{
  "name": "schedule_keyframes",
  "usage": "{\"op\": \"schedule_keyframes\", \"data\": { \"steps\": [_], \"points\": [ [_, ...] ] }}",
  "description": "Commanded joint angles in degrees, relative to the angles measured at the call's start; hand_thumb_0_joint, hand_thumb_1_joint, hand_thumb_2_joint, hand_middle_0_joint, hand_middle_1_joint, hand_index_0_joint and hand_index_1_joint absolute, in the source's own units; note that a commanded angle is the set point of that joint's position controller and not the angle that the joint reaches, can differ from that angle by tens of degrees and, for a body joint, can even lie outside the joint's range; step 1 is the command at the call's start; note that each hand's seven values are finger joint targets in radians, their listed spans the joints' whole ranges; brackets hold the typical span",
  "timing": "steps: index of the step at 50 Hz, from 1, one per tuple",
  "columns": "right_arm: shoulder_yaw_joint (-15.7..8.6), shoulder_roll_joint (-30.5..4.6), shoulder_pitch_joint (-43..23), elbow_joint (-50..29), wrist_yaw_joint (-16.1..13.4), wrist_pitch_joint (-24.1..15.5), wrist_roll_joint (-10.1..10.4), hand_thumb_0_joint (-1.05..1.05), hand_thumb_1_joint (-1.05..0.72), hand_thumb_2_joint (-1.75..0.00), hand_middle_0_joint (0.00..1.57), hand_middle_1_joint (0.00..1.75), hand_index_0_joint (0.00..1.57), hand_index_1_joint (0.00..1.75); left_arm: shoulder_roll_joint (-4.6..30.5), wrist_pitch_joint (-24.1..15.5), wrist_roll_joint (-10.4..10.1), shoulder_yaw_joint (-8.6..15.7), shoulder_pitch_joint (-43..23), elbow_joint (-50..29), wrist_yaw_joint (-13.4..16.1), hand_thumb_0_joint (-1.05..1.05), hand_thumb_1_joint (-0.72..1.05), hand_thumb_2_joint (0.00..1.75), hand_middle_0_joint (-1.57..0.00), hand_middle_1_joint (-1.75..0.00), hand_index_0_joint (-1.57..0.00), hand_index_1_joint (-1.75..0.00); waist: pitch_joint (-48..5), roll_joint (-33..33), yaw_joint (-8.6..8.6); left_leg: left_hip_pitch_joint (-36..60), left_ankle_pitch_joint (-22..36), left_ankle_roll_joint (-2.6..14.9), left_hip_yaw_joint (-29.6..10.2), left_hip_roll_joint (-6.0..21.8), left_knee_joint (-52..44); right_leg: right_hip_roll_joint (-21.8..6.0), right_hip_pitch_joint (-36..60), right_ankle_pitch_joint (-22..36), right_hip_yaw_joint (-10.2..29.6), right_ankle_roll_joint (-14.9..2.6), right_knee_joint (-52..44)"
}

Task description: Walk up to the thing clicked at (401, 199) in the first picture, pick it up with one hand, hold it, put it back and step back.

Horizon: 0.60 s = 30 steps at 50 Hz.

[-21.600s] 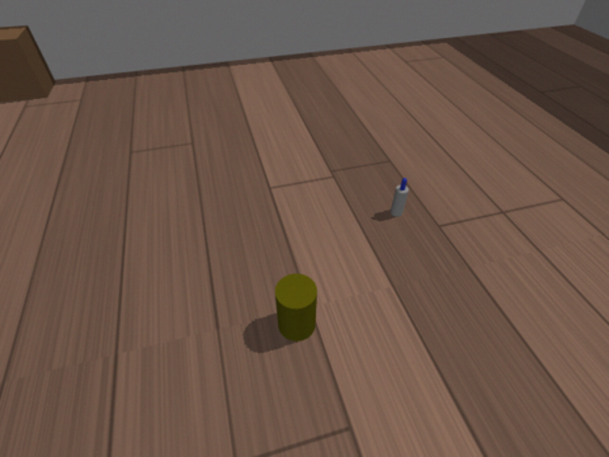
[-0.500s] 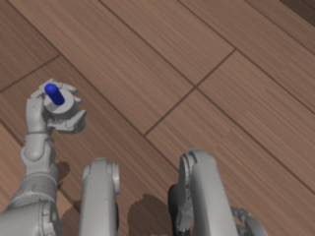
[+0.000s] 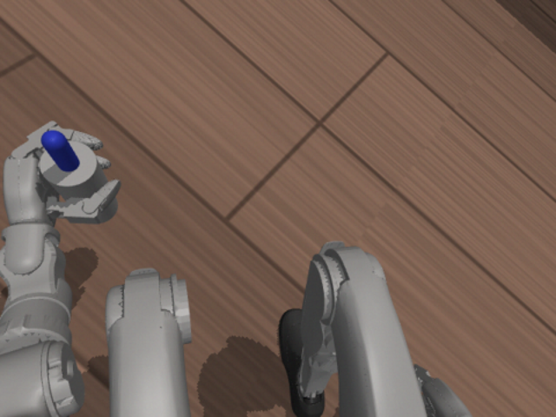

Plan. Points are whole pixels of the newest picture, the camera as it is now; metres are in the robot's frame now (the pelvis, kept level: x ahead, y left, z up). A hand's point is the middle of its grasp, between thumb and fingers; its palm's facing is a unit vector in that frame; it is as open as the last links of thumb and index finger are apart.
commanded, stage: crouch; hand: left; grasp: from the side
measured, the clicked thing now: (79, 178) +0.45 +0.22 -0.08
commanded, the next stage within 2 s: lower in 0.20 s
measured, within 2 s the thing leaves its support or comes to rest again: rests again in 1.78 s
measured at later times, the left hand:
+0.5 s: hand (98, 190) +0.46 +0.21 -0.13, palm faces +0.08 -1.00 -0.01, open 8.1 cm
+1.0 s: hand (109, 196) +0.47 +0.21 -0.18, palm faces +0.12 -0.99 -0.01, open 8.1 cm
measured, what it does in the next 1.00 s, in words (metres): stands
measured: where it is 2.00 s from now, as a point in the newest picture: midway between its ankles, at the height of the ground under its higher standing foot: (238, 405)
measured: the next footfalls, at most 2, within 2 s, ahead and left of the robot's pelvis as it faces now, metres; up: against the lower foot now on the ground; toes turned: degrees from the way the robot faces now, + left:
none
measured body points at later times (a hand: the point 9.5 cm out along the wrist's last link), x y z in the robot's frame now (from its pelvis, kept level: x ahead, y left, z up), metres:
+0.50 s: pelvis +0.00 +0.01 -0.02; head +0.23 +0.11 +0.35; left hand +0.45 +0.27 -0.12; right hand +0.10 -0.27 -0.10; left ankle +0.08 +0.13 -0.29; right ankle +0.13 -0.13 -0.29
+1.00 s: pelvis -0.01 +0.01 -0.03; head +0.25 +0.14 +0.32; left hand +0.46 +0.26 -0.18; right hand +0.09 -0.26 -0.08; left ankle +0.08 +0.13 -0.29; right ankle +0.13 -0.13 -0.29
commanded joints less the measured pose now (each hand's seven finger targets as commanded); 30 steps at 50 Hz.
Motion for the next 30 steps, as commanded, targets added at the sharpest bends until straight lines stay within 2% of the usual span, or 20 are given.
{"op": "schedule_keyframes", "data": {
  "steps": [1,3,5,6,7,9,12,15,17,18,19,20,22,24,25,26,29,30],
  "points": [
    [-4.1,-14.9,7.1,-1.6,-0.8,-0.1,-0.6,0.0,-0.91,-0.91,0.2,0.3,0.2,0.3,12.2,-6.5,-1.2,1.1,-20.8,-13.8,0.3,0.0,0.44,1.26,-1.26,-1.36,-1.26,-1.37,-39.7,16.8,-1.41,23.7,8.2,1.35,4.7,0.2,-16.7,2.2,23.2,8.1,-4.6,-3.55,-10.1],
    [-3.9,-15.6,7.0,-1.8,-0.6,0.1,-0.7,0.0,-0.91,-0.91,0.2,0.3,0.2,0.3,12.1,-6.6,-1.5,1.5,-19.9,-13.1,0.5,0.0,0.44,1.26,-1.26,-1.36,-1.26,-1.36,-38.3,17.8,-1.66,24.4,7.8,1.11,4.0,0.3,-17.0,2.1,21.9,7.8,-5.3,-3.69,-9.4],
    [-3.4,-15.7,6.4,-1.8,-0.4,0.3,-1.0,0.0,-0.9,-0.91,0.2,0.3,0.2,0.3,11.6,-6.8,-1.6,0.6,-20.5,-13.4,0.5,0.0,0.45,1.27,-1.26,-1.37,-1.26,-1.37,-38.2,17.9,-2.05,24.5,8.2,1.11,3.8,0.4,-16.2,2.3,21.8,8.2,-5.5,-3.63,-9.2],
    [-3.3,-15.8,6.5,-1.8,-0.3,0.3,-1.2,0.0,-0.91,-0.91,0.2,0.3,0.2,0.3,12.8,-7.1,-1.6,1.3,-21.0,-14.3,0.8,0.0,0.44,1.27,-1.27,-1.37,-1.27,-1.37,-38.7,17.9,-2.13,24.2,8.7,1.14,3.9,0.4,-15.8,2.3,22.9,8.7,-5.4,-3.57,-9.2],
    [-2.9,-16.0,6.5,-1.8,-0.3,0.5,-1.4,0.0,-0.91,-0.91,0.2,0.3,0.2,0.3,12.1,-7.2,-1.6,1.1,-20.2,-13.2,0.8,0.0,0.44,1.28,-1.27,-1.37,-1.27,-1.38,-38.5,17.4,-2.72,24.8,9.6,1.12,3.6,0.5,-15.5,2.2,23.1,9.6,-5.6,-3.39,-9.1],
    [-2.7,-16.0,5.8,-1.9,-0.2,0.7,-1.5,0.0,-0.91,-0.91,0.2,0.3,0.2,0.3,13.2,-7.2,-1.6,1.5,-19.4,-12.3,1.2,0.0,0.41,1.26,-1.27,-1.37,-1.27,-1.38,-37.4,16.9,-2.09,22.4,7.8,1.43,4.0,0.4,-14.9,2.5,23.4,8.2,-5.4,-3.32,-9.3],
    [-2.1,-16.5,5.3,-2.2,-0.1,1.1,-2.0,0.0,-0.91,-0.91,0.2,0.3,0.2,0.3,13.7,-7.8,-0.7,0.9,-20.7,-13.7,1.7,0.0,0.43,1.27,-1.27,-1.37,-1.27,-1.37,-36.6,19.0,-2.99,24.5,8.1,0.98,2.9,0.7,-15.8,2.4,21.8,8.2,-6.4,-3.53,-8.6],
    [-1.7,-16.8,4.8,-2.3,0.1,1.3,-2.2,0.0,-0.91,-0.91,0.2,0.3,0.2,0.3,13.5,-7.8,-0.7,0.8,-19.7,-11.5,2.0,0.0,0.42,1.26,-1.27,-1.36,-1.27,-1.37,-35.3,18.1,-3.48,23.4,7.2,1.09,2.8,0.8,-15.0,2.5,21.7,7.6,-6.5,-3.41,-8.5],
    [-1.2,-17.3,4.6,-2.4,0.1,1.4,-2.7,0.0,-0.92,-0.91,0.2,0.3,0.2,0.3,14.8,-8.4,-0.6,1.0,-21.5,-12.6,2.5,0.0,0.33,1.24,-1.32,-1.42,-1.32,-1.42,-35.0,18.9,-4.09,23.3,7.0,1.09,2.5,0.8,-14.7,2.5,22.2,7.8,-6.7,-3.34,-8.4],
    [-0.8,-17.1,4.6,-2.5,0.2,1.6,-2.7,0.0,-0.92,-0.91,0.2,0.3,0.2,0.3,14.3,-8.3,-0.6,1.3,-19.9,-10.1,3.0,0.0,0.32,1.25,-1.3,-1.41,-1.31,-1.41,-34.8,18.0,-4.0,23.1,7.2,1.09,2.5,0.8,-14.4,2.7,22.2,7.8,-6.9,-3.35,-8.4],
    [-0.4,-17.4,4.5,-2.5,0.4,1.7,-2.8,0.0,-0.92,-0.91,0.2,0.3,0.2,0.3,13.4,-8.4,-0.7,0.9,-19.2,-7.0,3.2,0.0,0.34,1.24,-1.3,-1.4,-1.31,-1.41,-32.9,16.9,-4.86,21.4,6.7,1.11,2.1,0.8,-14.1,2.8,22.3,7.6,-7.2,-3.25,-8.3],
    [0.0,-17.6,4.2,-2.9,0.4,1.8,-2.9,0.0,-0.92,-0.91,0.2,0.3,0.2,0.3,13.2,-8.8,-0.9,1.0,-18.2,-6.2,3.3,0.0,0.35,1.24,-1.29,-1.4,-1.3,-1.4,-32.5,15.8,-4.87,21.5,7.2,1.09,1.9,0.8,-13.8,2.9,22.6,8.0,-7.5,-3.18,-8.3],
    [0.8,-17.9,2.5,-3.3,0.6,1.7,-3.4,0.0,-0.91,-0.91,0.2,0.3,0.2,0.3,14.2,-9.8,-0.3,0.1,-19.5,-5.7,3.4,0.0,0.36,1.24,-1.29,-1.4,-1.3,-1.4,-30.1,15.8,-5.52,20.4,5.5,1.29,1.6,1.0,-13.5,3.0,21.4,6.7,-7.8,-3.16,-8.4],
    [1.6,-18.2,2.5,-3.4,0.7,1.8,-3.9,0.0,-0.91,-0.91,0.2,0.3,0.2,0.3,16.6,-11.0,-0.3,1.2,-21.0,-6.3,3.6,0.0,0.37,1.25,-1.32,-1.41,-1.32,-1.41,-31.2,16.4,-5.69,20.8,5.7,1.29,1.6,1.1,-12.8,3.2,23.4,7.0,-7.9,-2.95,-8.4],
    [1.9,-18.3,1.4,-3.6,0.7,1.7,-4.0,0.0,-0.91,-0.91,0.2,0.3,0.2,0.3,16.5,-11.5,-0.2,1.1,-19.8,-5.0,3.6,0.0,0.37,1.23,-1.31,-1.4,-1.32,-1.4,-30.4,16.4,-5.49,20.9,4.9,1.24,1.4,1.1,-12.9,3.2,22.2,6.3,-8.1,-3.03,-8.0],
    [2.2,-18.8,1.7,-3.6,0.8,1.6,-4.4,0.0,-0.91,-0.9,0.2,0.3,0.2,0.3,17.4,-12.0,-0.1,1.1,-20.4,-5.2,3.7,0.0,0.39,1.25,-1.3,-1.41,-1.31,-1.4,-30.6,17.9,-6.19,21.8,5.7,1.05,1.2,1.2,-12.8,3.2,23.4,7.1,-8.3,-3.03,-7.8],
    [3.4,-19.2,0.8,-3.9,0.9,1.7,-5.1,0.0,-0.92,-0.91,0.2,0.3,0.2,0.3,19.0,-13.3,-0.3,2.3,-20.8,-4.7,4.7,0.0,0.39,1.25,-1.3,-1.39,-1.3,-1.39,-31.5,18.7,-6.29,23.1,7.5,0.81,0.7,1.4,-12.0,3.4,24.2,8.7,-8.5,-3.0,-7.2],
    [3.8,-19.6,0.7,-4.2,0.9,1.7,-5.3,0.0,-0.92,-0.91,0.2,0.3,0.2,0.3,18.5,-13.7,-0.4,2.3,-20.7,-4.5,4.9,0.0,0.4,1.25,-1.29,-1.39,-1.3,-1.39,-31.2,19.5,-7.02,24.6,8.0,0.48,0.1,1.6,-12.5,3.2,23.6,9.2,-9.0,-2.99,-7.0]
  ]
}}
